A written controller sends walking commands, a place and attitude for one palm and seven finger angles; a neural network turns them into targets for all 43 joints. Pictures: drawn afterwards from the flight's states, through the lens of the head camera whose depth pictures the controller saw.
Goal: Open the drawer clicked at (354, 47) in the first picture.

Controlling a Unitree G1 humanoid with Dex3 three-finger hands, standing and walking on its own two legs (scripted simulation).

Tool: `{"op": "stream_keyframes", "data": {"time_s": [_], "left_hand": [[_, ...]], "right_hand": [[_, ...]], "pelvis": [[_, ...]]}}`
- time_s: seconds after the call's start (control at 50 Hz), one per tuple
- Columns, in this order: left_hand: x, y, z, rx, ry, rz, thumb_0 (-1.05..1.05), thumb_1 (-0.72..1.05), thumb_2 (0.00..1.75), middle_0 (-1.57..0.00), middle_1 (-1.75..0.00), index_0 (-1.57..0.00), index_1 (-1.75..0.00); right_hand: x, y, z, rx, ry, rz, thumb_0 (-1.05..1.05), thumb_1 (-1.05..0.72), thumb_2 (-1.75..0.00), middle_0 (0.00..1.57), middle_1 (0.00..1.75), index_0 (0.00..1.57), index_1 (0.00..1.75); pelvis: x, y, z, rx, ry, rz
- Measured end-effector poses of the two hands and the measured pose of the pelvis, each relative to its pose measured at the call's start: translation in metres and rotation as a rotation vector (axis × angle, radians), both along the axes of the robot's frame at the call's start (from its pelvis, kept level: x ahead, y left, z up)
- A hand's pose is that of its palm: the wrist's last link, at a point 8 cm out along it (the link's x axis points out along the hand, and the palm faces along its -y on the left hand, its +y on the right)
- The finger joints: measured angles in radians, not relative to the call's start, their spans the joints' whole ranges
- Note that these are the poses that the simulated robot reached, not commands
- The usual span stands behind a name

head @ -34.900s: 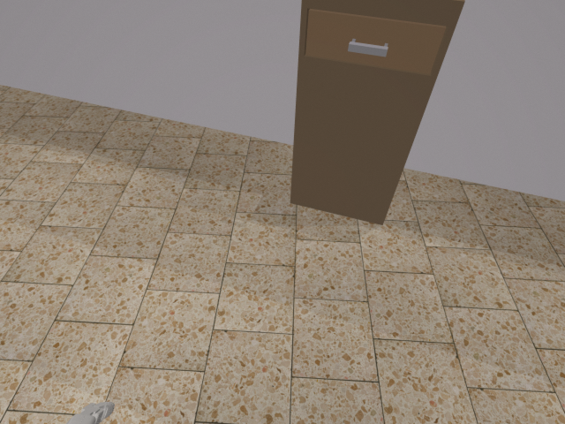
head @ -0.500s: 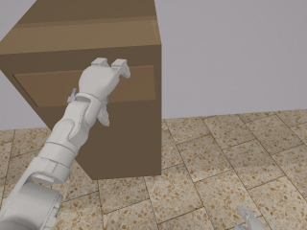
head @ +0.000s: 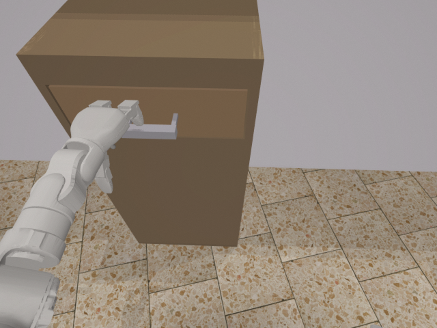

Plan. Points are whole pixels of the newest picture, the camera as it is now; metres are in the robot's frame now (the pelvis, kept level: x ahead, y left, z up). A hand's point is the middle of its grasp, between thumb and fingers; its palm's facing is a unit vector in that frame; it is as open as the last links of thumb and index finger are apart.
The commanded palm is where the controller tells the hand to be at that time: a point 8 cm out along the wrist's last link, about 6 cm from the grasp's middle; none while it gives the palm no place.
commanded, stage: lower the fingers behind the handle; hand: left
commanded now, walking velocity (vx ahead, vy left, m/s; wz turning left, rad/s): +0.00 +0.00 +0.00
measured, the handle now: (150, 124) +0.50 +0.20 +0.06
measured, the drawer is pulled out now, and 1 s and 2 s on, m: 0.00 0.00 0.00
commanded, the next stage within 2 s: close the thumb around the handle in 1.18 s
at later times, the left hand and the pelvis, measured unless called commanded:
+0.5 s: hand (118, 147) +0.43 +0.25 +0.06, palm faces -0.05 -0.03 -1.00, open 14.2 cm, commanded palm +0.41 +0.24 +0.12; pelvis +0.00 +0.02 +0.00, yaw -3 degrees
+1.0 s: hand (123, 152) +0.43 +0.24 +0.05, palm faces -0.04 -0.02 -1.00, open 14.2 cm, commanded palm +0.41 +0.24 +0.10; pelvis +0.00 +0.01 -0.01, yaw -4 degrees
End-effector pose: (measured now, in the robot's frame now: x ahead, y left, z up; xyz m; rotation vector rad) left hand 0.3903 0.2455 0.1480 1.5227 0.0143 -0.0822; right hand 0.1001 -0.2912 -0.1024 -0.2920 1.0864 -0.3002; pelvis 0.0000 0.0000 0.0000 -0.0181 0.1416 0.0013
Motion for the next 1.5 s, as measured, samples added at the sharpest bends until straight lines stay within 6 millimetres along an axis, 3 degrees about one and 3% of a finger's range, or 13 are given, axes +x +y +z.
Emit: {"op": "stream_keyframes", "data": {"time_s": [0.08,0.16,0.26,0.34,0.48,0.68,1.04,1.34,1.5], "left_hand": [[0.020,-0.021,-0.003,-0.035,-0.077,-0.030,0.00,-0.49,0.30,-0.32,-1.20,-0.29,-1.19],[0.034,-0.022,-0.010,-0.022,-0.113,0.054,0.00,-0.49,0.30,-0.32,-1.20,-0.31,-1.19],[0.030,-0.008,-0.020,0.040,-0.069,0.170,0.01,-0.48,0.30,-0.32,-1.20,-0.31,-1.20],[0.022,-0.001,-0.026,0.040,-0.019,0.191,0.00,-0.48,0.30,-0.32,-1.20,-0.29,-1.18],[0.022,0.001,-0.028,0.021,-0.006,0.130,0.00,-0.49,0.30,-0.32,-1.20,-0.26,-1.16],[0.020,0.001,-0.037,0.010,-0.058,0.115,0.00,-0.49,0.30,-0.32,-1.20,-0.24,-1.17],[0.024,-0.003,-0.048,0.026,-0.016,0.136,0.00,-0.49,0.30,-0.32,-1.20,-0.25,-1.18],[0.025,-0.002,-0.053,0.024,-0.033,0.135,0.00,-0.48,0.30,-0.32,-1.20,-0.28,-1.19],[0.025,-0.003,-0.052,0.027,-0.030,0.145,0.00,-0.28,0.39,-0.34,-1.22,-0.29,-1.21]], "right_hand": [[0.003,0.013,-0.001,0.039,-0.037,-0.017,0.01,-0.90,-0.90,0.20,0.29,0.20,0.30],[-0.005,0.033,-0.009,0.109,-0.048,-0.037,0.01,-0.90,-0.90,0.20,0.29,0.20,0.30],[-0.025,0.057,-0.021,0.193,-0.011,-0.067,0.01,-0.90,-0.90,0.20,0.29,0.20,0.30],[-0.040,0.066,-0.025,0.209,0.031,-0.082,0.01,-0.90,-0.90,0.20,0.30,0.20,0.30],[-0.054,0.052,-0.019,0.143,0.061,-0.094,0.01,-0.90,-0.90,0.21,0.30,0.20,0.30],[-0.050,0.028,-0.013,0.087,0.043,-0.092,0.01,-0.90,-0.90,0.20,0.30,0.20,0.30],[-0.047,0.037,-0.021,0.131,0.032,-0.098,0.01,-0.90,-0.90,0.20,0.30,0.20,0.30],[-0.049,0.027,-0.021,0.113,0.061,-0.112,0.01,-0.90,-0.90,0.20,0.30,0.20,0.30],[-0.040,0.027,-0.019,0.109,0.035,-0.107,0.01,-0.90,-0.90,0.20,0.30,0.20,0.30]], "pelvis": [[-0.004,0.006,-0.004,0.000,0.031,-0.024],[-0.005,0.011,-0.005,0.003,0.055,-0.055],[-0.002,0.016,-0.004,0.003,0.058,-0.075],[-0.001,0.017,-0.002,0.002,0.041,-0.069],[-0.002,0.016,-0.003,-0.001,0.032,-0.060],[-0.006,0.015,-0.007,-0.002,0.059,-0.064],[-0.003,0.007,-0.009,0.001,0.071,-0.068],[0.003,0.006,-0.009,0.000,0.082,-0.066],[0.003,0.008,-0.008,0.000,0.077,-0.066]]}}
